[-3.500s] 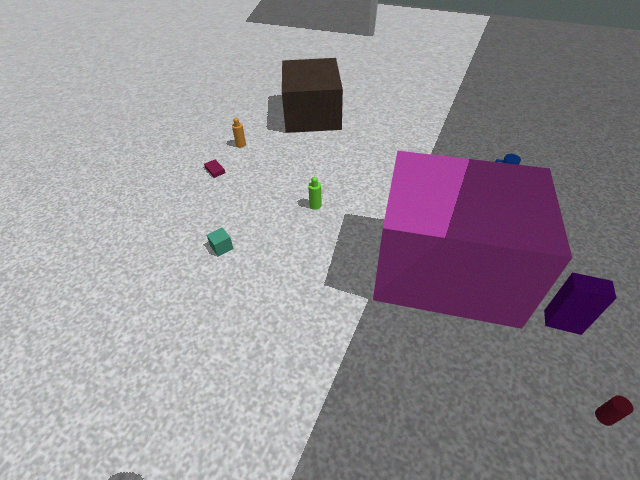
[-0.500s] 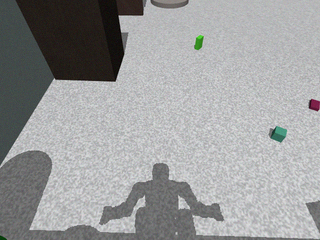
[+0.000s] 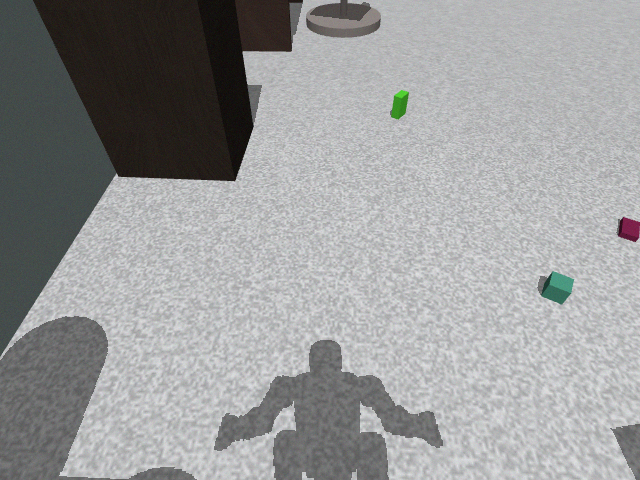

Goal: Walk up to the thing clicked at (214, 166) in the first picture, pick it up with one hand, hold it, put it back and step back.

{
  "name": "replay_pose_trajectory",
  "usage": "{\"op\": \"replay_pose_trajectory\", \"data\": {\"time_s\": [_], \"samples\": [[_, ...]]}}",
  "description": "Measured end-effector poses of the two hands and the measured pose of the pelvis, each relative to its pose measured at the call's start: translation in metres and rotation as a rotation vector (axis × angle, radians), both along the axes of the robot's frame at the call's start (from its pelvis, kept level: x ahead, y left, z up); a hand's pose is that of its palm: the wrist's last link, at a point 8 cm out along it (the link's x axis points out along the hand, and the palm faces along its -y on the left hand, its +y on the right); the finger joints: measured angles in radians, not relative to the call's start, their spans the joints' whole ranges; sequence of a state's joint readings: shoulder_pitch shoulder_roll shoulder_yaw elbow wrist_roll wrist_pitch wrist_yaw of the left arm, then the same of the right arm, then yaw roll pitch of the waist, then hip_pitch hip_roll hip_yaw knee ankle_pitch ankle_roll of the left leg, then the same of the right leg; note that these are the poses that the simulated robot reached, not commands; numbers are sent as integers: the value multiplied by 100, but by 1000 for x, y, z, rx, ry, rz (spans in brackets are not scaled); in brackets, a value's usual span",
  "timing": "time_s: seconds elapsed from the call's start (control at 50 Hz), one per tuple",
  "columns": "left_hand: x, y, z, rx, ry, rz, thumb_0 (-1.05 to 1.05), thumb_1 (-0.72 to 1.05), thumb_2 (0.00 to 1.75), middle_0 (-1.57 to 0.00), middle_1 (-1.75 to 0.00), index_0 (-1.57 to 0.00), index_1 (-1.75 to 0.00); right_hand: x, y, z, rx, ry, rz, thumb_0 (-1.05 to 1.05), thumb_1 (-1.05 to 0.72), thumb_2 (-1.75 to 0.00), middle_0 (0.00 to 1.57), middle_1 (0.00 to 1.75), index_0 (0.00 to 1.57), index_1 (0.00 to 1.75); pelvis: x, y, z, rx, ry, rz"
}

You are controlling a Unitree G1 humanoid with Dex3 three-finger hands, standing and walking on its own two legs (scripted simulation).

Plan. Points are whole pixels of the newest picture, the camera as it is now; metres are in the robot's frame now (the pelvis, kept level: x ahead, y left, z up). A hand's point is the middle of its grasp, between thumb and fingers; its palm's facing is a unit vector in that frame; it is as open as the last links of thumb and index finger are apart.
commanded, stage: stand
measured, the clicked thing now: (629, 229) +1.27 -1.31 -0.77
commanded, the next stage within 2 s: none
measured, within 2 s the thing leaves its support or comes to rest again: neither
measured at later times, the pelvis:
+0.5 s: pelvis +0.00 -0.01 +0.00, yaw -1 degrees
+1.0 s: pelvis +0.01 -0.02 +0.00, yaw -1 degrees
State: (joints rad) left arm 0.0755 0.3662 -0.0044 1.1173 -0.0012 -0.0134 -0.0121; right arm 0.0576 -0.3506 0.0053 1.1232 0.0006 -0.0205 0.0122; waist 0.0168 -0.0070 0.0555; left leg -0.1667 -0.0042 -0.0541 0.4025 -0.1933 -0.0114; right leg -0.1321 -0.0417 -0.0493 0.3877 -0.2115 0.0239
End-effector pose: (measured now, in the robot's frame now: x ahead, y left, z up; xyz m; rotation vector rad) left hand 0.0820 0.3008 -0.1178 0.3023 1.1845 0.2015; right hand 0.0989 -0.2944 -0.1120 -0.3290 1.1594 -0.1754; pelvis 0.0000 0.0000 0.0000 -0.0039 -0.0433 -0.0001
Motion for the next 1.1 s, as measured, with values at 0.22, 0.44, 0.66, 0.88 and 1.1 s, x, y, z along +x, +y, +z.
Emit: {"op": "replay_pose_trajectory", "data": {"time_s": [0.22,0.44,0.66,0.88,1.1], "samples": [[1,-4,4,14,28,-9,1,90,90,-20,-30,-20,-30,-16,-7,-4,12,41,-43,0,-91,-90,20,30,20,30,2,-5,3,2,-2,-14],[1,-11,5,13,39,-13,1,90,90,-20,-30,-20,-30,-31,-12,-7,18,79,-61,0,-91,-90,20,30,20,30,2,-10,4,4,2,-17],[0,-17,5,13,46,-12,1,90,90,-20,-30,-20,-30,-34,-16,-9,21,89,-61,0,-91,-90,20,30,20,30,4,-15,4,5,7,-19],[3,-20,6,13,38,-10,1,90,90,-20,-30,-20,-30,-27,-20,-8,19,77,-52,0,-91,-90,20,30,20,30,6,-18,4,3,10,-19],[6,-22,5,12,45,-6,1,90,90,-20,-30,-20,-30,-24,-21,-9,16,84,-47,0,-91,-90,20,30,20,30,11,-19,4,4,13,-18]]}}
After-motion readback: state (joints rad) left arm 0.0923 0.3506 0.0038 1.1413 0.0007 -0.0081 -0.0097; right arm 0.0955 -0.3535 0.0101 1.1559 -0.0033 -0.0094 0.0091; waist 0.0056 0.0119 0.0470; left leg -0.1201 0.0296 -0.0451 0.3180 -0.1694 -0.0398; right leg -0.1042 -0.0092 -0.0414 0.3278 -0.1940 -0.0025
